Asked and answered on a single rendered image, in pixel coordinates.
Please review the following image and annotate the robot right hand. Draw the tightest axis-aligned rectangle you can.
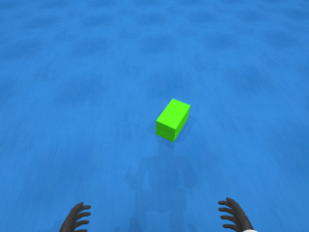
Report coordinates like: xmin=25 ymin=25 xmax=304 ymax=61
xmin=218 ymin=197 xmax=254 ymax=232

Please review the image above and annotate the carton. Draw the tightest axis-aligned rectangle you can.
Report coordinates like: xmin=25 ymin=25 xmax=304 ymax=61
xmin=155 ymin=99 xmax=190 ymax=142

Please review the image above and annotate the robot left hand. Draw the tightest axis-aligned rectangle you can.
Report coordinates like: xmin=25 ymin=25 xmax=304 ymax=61
xmin=59 ymin=202 xmax=91 ymax=232

